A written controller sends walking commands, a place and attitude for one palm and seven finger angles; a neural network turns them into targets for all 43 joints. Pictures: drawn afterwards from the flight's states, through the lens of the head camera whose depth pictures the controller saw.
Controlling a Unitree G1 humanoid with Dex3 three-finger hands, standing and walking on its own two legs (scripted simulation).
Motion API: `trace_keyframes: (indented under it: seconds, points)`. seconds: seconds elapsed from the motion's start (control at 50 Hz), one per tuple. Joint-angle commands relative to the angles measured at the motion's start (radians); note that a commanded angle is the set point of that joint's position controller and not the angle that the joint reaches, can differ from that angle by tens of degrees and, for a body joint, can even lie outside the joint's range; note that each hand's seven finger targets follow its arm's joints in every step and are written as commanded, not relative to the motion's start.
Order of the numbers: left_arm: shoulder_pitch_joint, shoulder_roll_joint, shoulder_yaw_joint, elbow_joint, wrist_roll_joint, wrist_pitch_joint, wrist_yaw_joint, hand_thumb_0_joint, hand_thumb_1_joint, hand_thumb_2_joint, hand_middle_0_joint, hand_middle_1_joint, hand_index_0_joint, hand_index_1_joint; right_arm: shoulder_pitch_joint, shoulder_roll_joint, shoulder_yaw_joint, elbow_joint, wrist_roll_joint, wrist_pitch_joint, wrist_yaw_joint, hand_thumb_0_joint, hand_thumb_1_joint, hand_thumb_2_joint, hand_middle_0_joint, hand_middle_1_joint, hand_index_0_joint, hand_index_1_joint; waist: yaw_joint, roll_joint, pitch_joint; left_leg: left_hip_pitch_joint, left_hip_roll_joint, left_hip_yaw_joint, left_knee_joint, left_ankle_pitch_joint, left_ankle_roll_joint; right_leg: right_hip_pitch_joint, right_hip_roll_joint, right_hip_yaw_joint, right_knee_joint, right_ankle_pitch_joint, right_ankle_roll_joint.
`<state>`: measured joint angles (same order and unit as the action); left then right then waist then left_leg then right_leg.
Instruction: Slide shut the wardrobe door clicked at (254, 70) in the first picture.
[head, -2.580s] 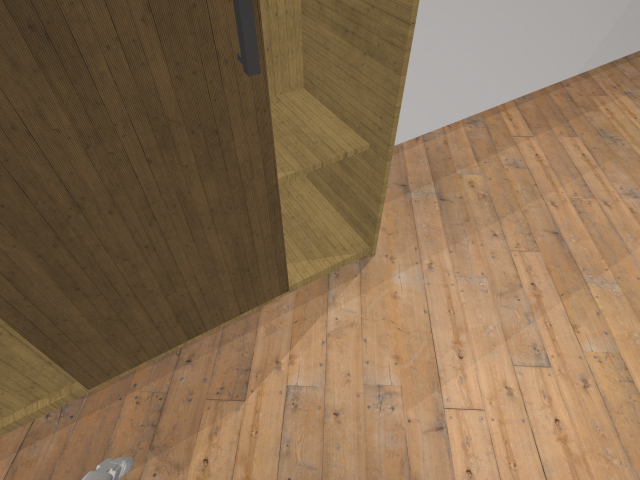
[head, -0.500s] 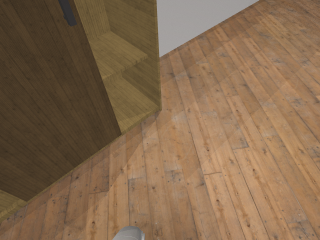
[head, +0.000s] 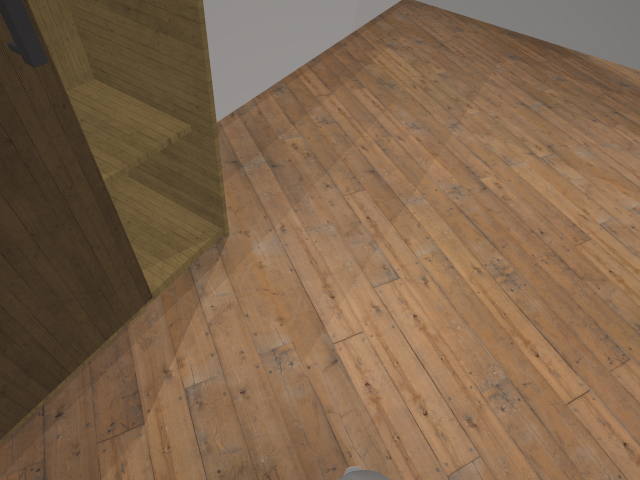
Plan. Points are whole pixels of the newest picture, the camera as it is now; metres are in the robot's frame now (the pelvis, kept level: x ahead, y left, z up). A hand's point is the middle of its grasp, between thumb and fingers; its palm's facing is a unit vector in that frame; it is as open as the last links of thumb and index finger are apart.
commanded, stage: walk to a spot facing it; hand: left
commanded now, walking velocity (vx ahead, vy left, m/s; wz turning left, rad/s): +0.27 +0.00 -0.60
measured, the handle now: out of the picture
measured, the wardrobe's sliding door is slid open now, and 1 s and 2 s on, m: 0.38 0.38 0.38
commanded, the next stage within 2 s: turn to face it in 1.30 s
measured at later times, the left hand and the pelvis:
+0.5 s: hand (303, 389) +0.29 +0.04 -0.17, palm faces -0.41 -0.89 -0.19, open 7.4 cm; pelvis +0.08 -0.08 -0.03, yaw -20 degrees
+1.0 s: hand (289, 387) +0.30 +0.06 -0.20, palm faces -0.35 -0.93 -0.13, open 7.4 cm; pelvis +0.29 -0.12 -0.02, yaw -27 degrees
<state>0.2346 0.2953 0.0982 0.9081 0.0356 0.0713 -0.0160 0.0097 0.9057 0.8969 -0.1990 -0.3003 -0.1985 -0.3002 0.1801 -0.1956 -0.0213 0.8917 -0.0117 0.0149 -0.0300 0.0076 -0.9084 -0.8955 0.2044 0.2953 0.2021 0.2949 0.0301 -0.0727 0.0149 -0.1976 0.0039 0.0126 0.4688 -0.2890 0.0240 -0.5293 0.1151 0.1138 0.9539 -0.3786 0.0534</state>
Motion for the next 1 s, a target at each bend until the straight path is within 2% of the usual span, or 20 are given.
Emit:
trace_keyframes:
  seconds: [0.0,0.08,0.3,0.36,0.4,0.42,0.44,0.46,0.48,0.52,0.6,0.68,0.8,0.84,0.88,0.9,0.92,0.94,0.96,0.98]
  points:
    - [0.042,0.058,0.016,-0.064,0.005,-0.017,-0.035,0.000,0.900,0.900,-0.200,-0.300,-0.200,-0.300,-0.049,-0.176,-0.043,-0.089,-0.010,-0.042,-0.013,0.000,-0.900,-0.900,0.200,0.300,0.200,0.300,0.019,0.215,0.015,0.010,0.232,-0.096,-0.251,-0.068,0.073,-0.108,-0.095,-0.088,0.287,0.064,0.017]
    - [-0.101,0.032,0.002,-0.103,0.002,-0.032,-0.046,0.000,0.900,0.900,-0.200,-0.300,-0.200,-0.300,0.168,-0.177,-0.052,-0.020,-0.012,-0.063,-0.011,0.000,-0.900,-0.900,0.200,0.300,0.200,0.300,-0.069,0.205,0.079,0.161,0.297,-0.138,-0.271,-0.038,0.112,-0.227,-0.156,-0.102,0.182,0.083,0.021]
    - [-0.240,-0.033,-0.021,-0.116,-0.005,-0.047,-0.058,0.000,0.900,0.900,-0.200,-0.300,-0.200,-0.300,0.285,-0.180,-0.063,0.066,-0.024,-0.080,0.002,0.000,-0.900,-0.900,0.200,0.300,0.200,0.300,-0.100,0.258,0.095,0.187,0.353,0.090,-0.246,0.120,0.094,-0.086,-0.204,-0.222,-0.185,0.063,-0.011]
    - [-0.231,-0.045,-0.022,-0.109,-0.006,-0.062,-0.054,0.000,0.900,0.900,-0.200,-0.300,-0.200,-0.300,0.287,-0.188,-0.065,0.083,-0.029,-0.079,0.007,0.000,-0.900,-0.900,0.200,0.300,0.200,0.300,-0.085,0.250,0.087,0.171,0.364,0.152,-0.176,0.253,0.073,0.024,-0.169,-0.256,-0.273,0.049,-0.048]
    - [-0.081,-0.009,-0.009,-0.061,-0.003,-0.078,-0.045,0.000,0.900,0.900,-0.200,-0.300,-0.200,-0.300,0.268,-0.195,-0.065,0.084,-0.022,-0.078,0.011,0.000,-0.900,-0.900,0.200,0.300,0.200,0.300,-0.001,0.177,-0.009,0.119,0.327,0.233,0.079,0.475,0.032,0.284,-0.114,-0.286,-0.405,0.076,-0.088]
    - [0.095,0.055,0.007,0.000,0.001,-0.094,-0.036,0.000,0.900,0.900,-0.200,-0.300,-0.200,-0.300,0.262,-0.180,-0.057,0.077,-0.012,-0.078,0.020,0.000,-0.900,-0.900,0.200,0.300,0.200,0.300,0.078,0.079,-0.116,-0.040,0.295,0.279,0.314,0.454,-0.014,0.586,-0.136,-0.242,-0.453,0.131,-0.119]
    - [0.234,0.180,0.038,0.038,-0.002,-0.107,-0.017,0.000,0.900,0.900,-0.200,-0.300,-0.200,-0.300,0.275,-0.103,-0.038,0.046,0.002,-0.078,0.031,0.000,-0.900,-0.900,0.200,0.300,0.200,0.300,0.121,-0.194,-0.243,-0.358,0.170,0.285,0.606,-0.165,-0.071,0.870,-0.429,0.163,-0.534,0.075,-0.210]
    - [0.292,0.248,0.050,0.059,-0.029,-0.100,-0.002,0.000,0.900,0.900,-0.200,-0.300,-0.200,-0.300,0.165,-0.101,-0.031,-0.009,0.002,-0.078,0.025,0.000,-0.900,-0.900,0.200,0.300,0.200,0.300,0.138,-0.237,-0.271,-0.524,0.100,0.146,0.815,-0.333,-0.070,0.893,-0.541,0.448,-0.625,0.251,-0.272]
    - [0.241,0.232,0.050,0.051,-0.032,-0.101,0.008,0.000,0.900,0.900,-0.200,-0.300,-0.200,-0.300,0.144,-0.128,-0.044,-0.006,0.004,-0.080,0.021,0.000,-0.900,-0.900,0.200,0.300,0.200,0.300,0.115,-0.142,-0.243,-0.531,0.142,0.048,0.881,-0.240,-0.056,0.821,-0.541,0.392,-0.638,0.233,-0.293]
    - [0.097,0.133,0.014,0.023,-0.028,-0.109,0.015,0.000,0.900,0.900,-0.200,-0.300,-0.200,-0.300,0.091,-0.108,-0.048,0.014,-0.005,-0.074,0.024,0.000,-0.900,-0.900,0.200,0.300,0.200,0.300,0.052,-0.010,-0.053,-0.504,0.191,0.017,0.856,-0.099,-0.059,0.549,-0.474,0.265,-0.676,0.215,-0.263]
    - [0.006,0.055,-0.015,0.031,-0.012,-0.136,0.021,0.000,0.900,0.900,-0.200,-0.300,-0.200,-0.300,0.207,-0.058,-0.047,0.078,-0.020,-0.040,0.029,0.000,-0.900,-0.900,0.200,0.300,0.200,0.300,-0.064,-0.010,0.026,-0.356,0.177,0.044,0.682,-0.012,-0.081,0.307,-0.359,0.027,-0.716,0.358,-0.220]
    - [0.066,0.014,-0.020,0.065,-0.016,-0.147,0.020,0.000,0.900,0.900,-0.200,-0.300,-0.200,-0.300,0.129,-0.046,-0.050,0.054,-0.021,-0.039,0.043,0.000,-0.900,-0.900,0.200,0.300,0.200,0.300,-0.049,-0.052,0.051,-0.397,0.160,0.064,0.540,0.097,-0.091,0.330,-0.311,-0.001,-0.751,0.299,-0.222]
    - [0.147,0.029,-0.028,0.111,-0.010,-0.154,0.031,0.000,0.900,0.900,-0.200,-0.300,-0.200,-0.300,-0.059,-0.036,-0.045,-0.003,-0.012,-0.060,0.063,0.000,-0.900,-0.900,0.200,0.300,0.200,0.300,-0.003,-0.049,0.104,-0.353,0.138,0.069,0.270,0.111,-0.062,0.393,-0.348,0.038,-0.742,0.312,-0.220]
    - [0.156,0.043,-0.024,0.118,-0.009,-0.151,0.032,0.000,0.900,0.900,-0.200,-0.300,-0.200,-0.300,-0.072,-0.041,-0.044,-0.006,-0.010,-0.067,0.064,0.000,-0.900,-0.900,0.200,0.300,0.200,0.300,-0.006,-0.035,0.113,-0.287,0.117,0.082,0.211,0.084,-0.045,0.396,-0.358,0.038,-0.722,0.327,-0.215]
    - [0.152,0.051,-0.021,0.126,-0.012,-0.150,0.031,0.000,0.900,0.900,-0.200,-0.300,-0.200,-0.300,0.006,-0.058,-0.051,0.024,-0.015,-0.076,0.055,0.000,-0.900,-0.900,0.200,0.300,0.200,0.300,-0.052,-0.007,0.082,-0.128,0.070,0.121,0.117,0.081,-0.030,0.378,-0.330,0.004,-0.600,0.452,-0.195]
    - [0.145,0.038,-0.020,0.127,-0.013,-0.149,0.031,0.000,0.900,0.900,-0.200,-0.300,-0.200,-0.300,0.140,-0.090,-0.062,0.066,-0.018,-0.083,0.045,0.000,-0.900,-0.900,0.200,0.300,0.200,0.300,-0.107,0.066,0.024,0.063,0.060,0.099,0.056,0.103,-0.017,0.318,-0.282,-0.033,-0.413,0.506,-0.169]
    - [0.175,-0.008,-0.022,0.118,-0.023,-0.147,0.025,0.000,0.900,0.900,-0.200,-0.300,-0.200,-0.300,0.295,-0.177,-0.083,0.107,-0.033,-0.091,0.033,0.000,-0.900,-0.900,0.200,0.300,0.200,0.300,-0.155,0.250,-0.094,0.285,0.217,-0.100,-0.020,0.046,0.033,0.186,-0.186,-0.106,-0.139,0.346,-0.126]
    - [0.213,-0.051,-0.036,0.104,-0.031,-0.145,0.015,0.000,0.900,0.900,-0.200,-0.300,-0.200,-0.300,0.387,-0.269,-0.099,0.130,-0.031,-0.091,0.028,0.000,-0.900,-0.900,0.200,0.300,0.200,0.300,-0.148,0.472,-0.157,0.408,0.466,-0.434,-0.176,0.018,0.113,-0.026,-0.065,-0.190,0.186,-0.160,-0.084]
    - [0.179,-0.012,-0.029,0.102,-0.020,-0.141,0.022,0.000,0.900,0.900,-0.200,-0.300,-0.200,-0.300,0.339,-0.238,-0.085,0.124,-0.019,-0.078,0.021,0.000,-0.900,-0.900,0.200,0.300,0.200,0.300,-0.137,0.359,-0.126,0.305,0.480,-0.482,-0.248,-0.130,0.130,-0.052,-0.110,-0.088,0.304,-0.168,-0.100]
    - [0.147,-0.019,-0.025,0.113,-0.017,-0.135,0.020,0.000,0.900,0.900,-0.200,-0.300,-0.200,-0.300,0.254,-0.179,-0.074,0.113,-0.015,-0.081,0.014,0.000,-0.900,-0.900,0.200,0.300,0.200,0.300,-0.109,0.318,-0.064,0.220,0.447,-0.412,-0.281,-0.165,0.094,-0.091,-0.162,-0.067,0.359,-0.061,-0.098]
